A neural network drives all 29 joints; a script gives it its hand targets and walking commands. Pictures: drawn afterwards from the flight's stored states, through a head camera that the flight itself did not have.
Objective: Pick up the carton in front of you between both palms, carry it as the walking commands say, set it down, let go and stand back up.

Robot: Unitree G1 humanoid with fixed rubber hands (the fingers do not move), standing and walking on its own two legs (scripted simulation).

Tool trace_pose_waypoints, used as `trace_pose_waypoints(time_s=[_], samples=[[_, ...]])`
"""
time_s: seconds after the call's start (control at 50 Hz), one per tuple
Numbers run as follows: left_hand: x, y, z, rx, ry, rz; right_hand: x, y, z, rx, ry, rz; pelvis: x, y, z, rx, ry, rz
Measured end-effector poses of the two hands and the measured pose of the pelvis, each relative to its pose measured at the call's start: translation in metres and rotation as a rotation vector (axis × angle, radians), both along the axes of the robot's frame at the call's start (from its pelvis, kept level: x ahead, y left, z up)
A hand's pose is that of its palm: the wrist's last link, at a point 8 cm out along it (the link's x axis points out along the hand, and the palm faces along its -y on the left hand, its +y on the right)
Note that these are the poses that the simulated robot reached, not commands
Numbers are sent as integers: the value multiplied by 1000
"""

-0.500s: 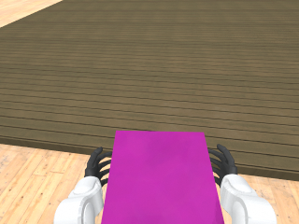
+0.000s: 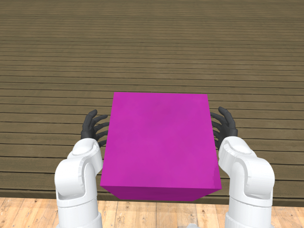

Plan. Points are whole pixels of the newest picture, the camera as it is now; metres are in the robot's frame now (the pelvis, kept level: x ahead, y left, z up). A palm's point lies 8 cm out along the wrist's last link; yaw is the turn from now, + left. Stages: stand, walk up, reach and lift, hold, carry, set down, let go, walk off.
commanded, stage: carry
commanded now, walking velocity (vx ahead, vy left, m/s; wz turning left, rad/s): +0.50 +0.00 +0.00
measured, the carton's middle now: (158, 153) +0.31 +0.00 +0.07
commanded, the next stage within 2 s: none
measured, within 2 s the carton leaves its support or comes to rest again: neither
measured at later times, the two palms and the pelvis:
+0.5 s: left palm (117, 65) +0.67 +0.13 +0.11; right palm (196, 62) +0.70 -0.18 +0.10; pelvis +0.34 -0.04 -0.01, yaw +1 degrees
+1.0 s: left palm out of the picture +1.06 +0.13 +0.24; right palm out of the picture +1.04 -0.17 +0.25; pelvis +0.70 +0.00 +0.09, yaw -1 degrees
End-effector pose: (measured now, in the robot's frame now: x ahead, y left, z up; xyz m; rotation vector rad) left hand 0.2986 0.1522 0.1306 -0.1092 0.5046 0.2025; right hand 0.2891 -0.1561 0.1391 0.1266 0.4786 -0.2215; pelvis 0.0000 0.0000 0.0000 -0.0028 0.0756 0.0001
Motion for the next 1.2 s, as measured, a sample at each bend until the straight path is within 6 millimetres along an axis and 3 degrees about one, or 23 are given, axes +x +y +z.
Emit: trace_pose_waypoints(time_s=[0.1,0.22,0.3,0.38,0.54,0.66,0.74,0.8,0.88,0.96,1.02,1.1,1.2], samples=[[88,-6,-7,2,23,37,97,-7,-11,15,24,11,72,-13,-10,14,-1,17],[195,-17,-28,23,30,94,223,-20,-43,25,34,40,159,-35,-37,3,-15,33],[244,-23,-44,-20,91,101,282,-21,-59,67,100,50,202,-44,-26,9,7,35],[290,-25,-43,-46,72,116,332,-24,-57,91,87,40,251,-48,-14,26,25,36],[404,-21,-15,-18,-22,92,440,-20,-36,90,-8,22,374,-36,-10,36,21,0],[521,-18,-10,-12,-5,16,537,-18,-25,70,7,-23,487,-14,-8,41,-8,-12],[596,-29,-1,-2,47,-53,579,-25,-10,67,52,-70,540,-2,16,44,-25,-16],[634,-36,21,-25,71,-59,607,-32,11,73,71,-107,576,5,42,34,-23,-18],[685,-35,60,-35,35,-49,659,-32,53,71,33,-110,625,9,71,4,-16,-30],[736,-24,94,-38,-23,-23,720,-22,97,37,-23,-69,677,4,87,-12,-4,-23],[771,-14,110,-37,-41,9,766,-13,117,23,-41,-35,719,-3,91,-17,2,-9],[823,-7,117,-38,-31,46,828,-6,124,18,-30,1,779,-15,89,-12,5,5],[895,-13,106,-30,-8,70,910,-13,104,26,-5,22,857,-31,71,-8,-12,31]])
